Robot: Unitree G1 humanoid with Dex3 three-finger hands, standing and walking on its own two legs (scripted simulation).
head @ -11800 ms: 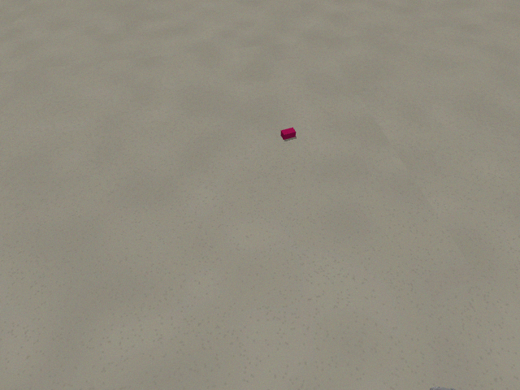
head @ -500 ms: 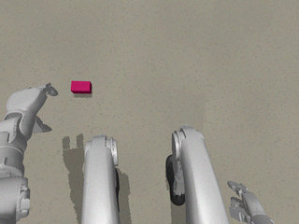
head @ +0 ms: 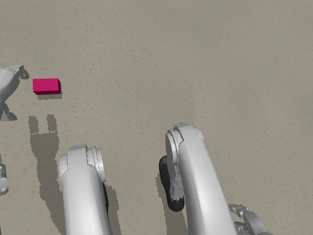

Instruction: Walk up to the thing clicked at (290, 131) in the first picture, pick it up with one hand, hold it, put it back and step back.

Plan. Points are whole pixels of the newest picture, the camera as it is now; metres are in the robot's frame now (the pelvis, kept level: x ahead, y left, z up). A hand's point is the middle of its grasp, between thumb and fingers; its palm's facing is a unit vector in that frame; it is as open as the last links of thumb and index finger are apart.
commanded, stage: rise first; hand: left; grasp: from above
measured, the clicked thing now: (47, 86) +0.56 +0.26 -0.33
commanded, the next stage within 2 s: none
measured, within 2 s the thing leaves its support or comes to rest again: neither
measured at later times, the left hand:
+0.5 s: hand (14, 93) +0.49 +0.30 -0.19, palm faces -0.48 -0.01 -0.88, open 12.1 cm
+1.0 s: hand (17, 90) +0.50 +0.30 -0.20, palm faces -0.48 -0.01 -0.88, open 12.1 cm
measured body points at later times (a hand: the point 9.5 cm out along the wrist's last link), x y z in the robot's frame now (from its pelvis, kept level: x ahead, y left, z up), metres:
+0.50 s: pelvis +0.01 +0.00 -0.02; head +0.26 +0.09 +0.34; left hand +0.51 +0.30 -0.14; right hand +0.04 -0.27 -0.11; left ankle +0.08 +0.12 -0.32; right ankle +0.12 -0.15 -0.32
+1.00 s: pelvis +0.01 +0.01 -0.03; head +0.27 +0.09 +0.33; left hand +0.52 +0.30 -0.15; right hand +0.03 -0.27 -0.11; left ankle +0.08 +0.12 -0.32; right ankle +0.12 -0.15 -0.32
